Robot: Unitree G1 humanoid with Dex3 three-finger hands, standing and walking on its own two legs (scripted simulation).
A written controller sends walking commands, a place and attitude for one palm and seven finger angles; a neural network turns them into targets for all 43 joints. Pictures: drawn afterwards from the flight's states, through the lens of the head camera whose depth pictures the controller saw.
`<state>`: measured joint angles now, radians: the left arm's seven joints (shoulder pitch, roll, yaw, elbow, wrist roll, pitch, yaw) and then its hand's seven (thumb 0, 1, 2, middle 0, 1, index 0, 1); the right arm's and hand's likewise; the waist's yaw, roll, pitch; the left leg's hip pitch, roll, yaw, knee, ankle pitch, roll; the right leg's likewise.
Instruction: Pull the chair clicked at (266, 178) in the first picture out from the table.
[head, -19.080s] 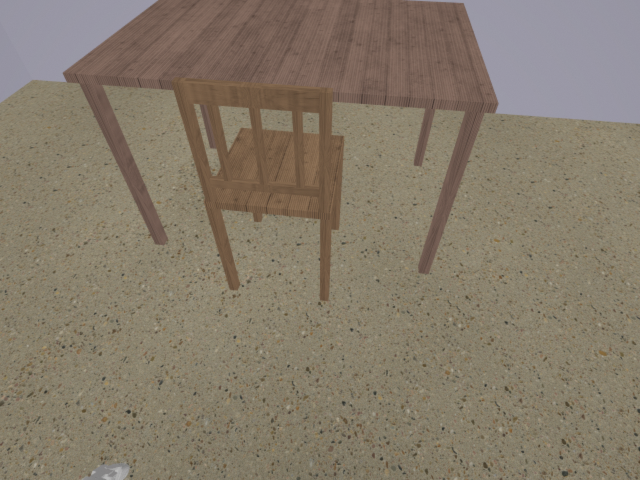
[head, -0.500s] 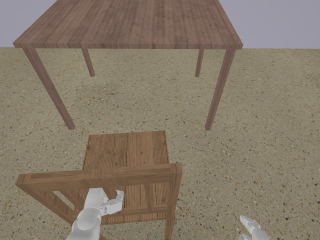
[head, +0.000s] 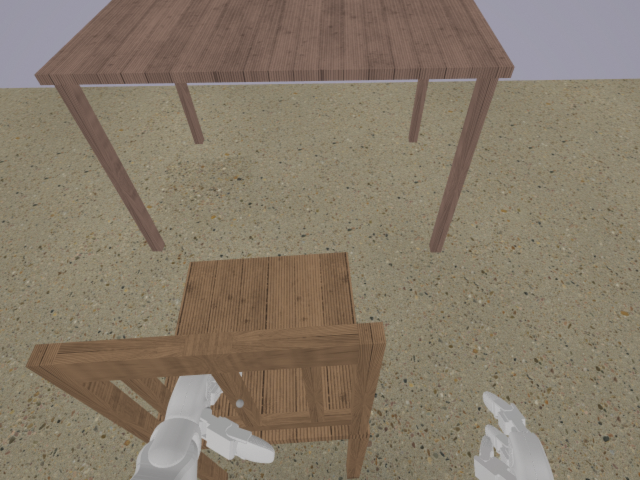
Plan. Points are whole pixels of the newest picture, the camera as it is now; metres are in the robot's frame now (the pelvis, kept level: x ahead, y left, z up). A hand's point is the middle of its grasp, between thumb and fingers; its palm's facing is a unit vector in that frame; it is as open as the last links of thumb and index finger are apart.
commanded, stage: open the thumb and straighten the fingers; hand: left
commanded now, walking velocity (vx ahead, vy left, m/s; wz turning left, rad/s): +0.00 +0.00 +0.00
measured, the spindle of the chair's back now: (239, 396) +0.25 +0.13 -0.07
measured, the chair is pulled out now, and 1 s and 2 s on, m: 0.60 0.60 0.60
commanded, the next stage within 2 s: draw the fingers out of the gap in 0.14 s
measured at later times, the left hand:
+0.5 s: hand (229, 446) +0.18 +0.12 -0.03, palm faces -0.01 -0.99 -0.15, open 17.5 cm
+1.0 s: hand out of the picture +0.11 +0.12 -0.03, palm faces +0.01 -0.99 -0.14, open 17.5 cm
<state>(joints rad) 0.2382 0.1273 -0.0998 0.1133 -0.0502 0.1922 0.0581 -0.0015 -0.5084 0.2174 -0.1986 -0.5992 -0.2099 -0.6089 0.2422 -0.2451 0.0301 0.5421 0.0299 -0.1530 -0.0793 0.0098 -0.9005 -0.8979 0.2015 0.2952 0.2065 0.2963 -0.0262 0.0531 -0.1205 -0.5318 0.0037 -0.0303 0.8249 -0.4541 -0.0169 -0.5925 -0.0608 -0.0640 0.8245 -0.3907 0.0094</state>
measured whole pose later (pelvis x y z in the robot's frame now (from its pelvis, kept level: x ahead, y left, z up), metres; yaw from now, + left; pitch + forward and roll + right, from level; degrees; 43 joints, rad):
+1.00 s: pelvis +0.00 +0.00 -0.03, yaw +1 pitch +11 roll -1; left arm 0.81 0.15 -0.19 -0.37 0.02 0.21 0.06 -0.01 -0.54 0.20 0.00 0.00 -0.01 -0.01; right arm 0.26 -0.20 0.02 0.42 0.04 -0.15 -0.12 0.01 -0.90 -0.90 0.20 0.30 0.21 0.30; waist 0.00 0.05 -0.18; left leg -0.66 0.01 -0.06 1.01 -0.55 -0.02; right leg -0.70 -0.06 -0.09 0.98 -0.47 0.01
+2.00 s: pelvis -0.01 -0.01 +0.02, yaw +1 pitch -2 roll -1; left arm 0.62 0.31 0.17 -0.45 -0.03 -0.01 0.17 0.00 0.01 0.47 -0.08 -0.12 -0.13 -0.14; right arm 0.20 -0.21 0.04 0.60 0.03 -0.18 -0.14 0.01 -0.90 -0.90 0.20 0.30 0.21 0.30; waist 0.06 0.09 -0.04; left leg -0.24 0.02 -0.07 0.66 -0.38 -0.03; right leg -0.27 -0.04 -0.11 0.62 -0.31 0.00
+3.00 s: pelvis +0.00 +0.00 +0.04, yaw +0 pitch -1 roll +0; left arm 0.48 0.36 0.39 -0.43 -0.06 -0.09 0.14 0.02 0.89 0.90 -0.21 -0.30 -0.21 -0.31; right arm 0.13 -0.23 0.00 0.61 0.02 -0.07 -0.09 0.01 -0.90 -0.90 0.20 0.30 0.21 0.30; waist 0.02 0.08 0.04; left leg -0.16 0.02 -0.03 0.47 -0.29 -0.02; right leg -0.21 -0.04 -0.08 0.45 -0.22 0.01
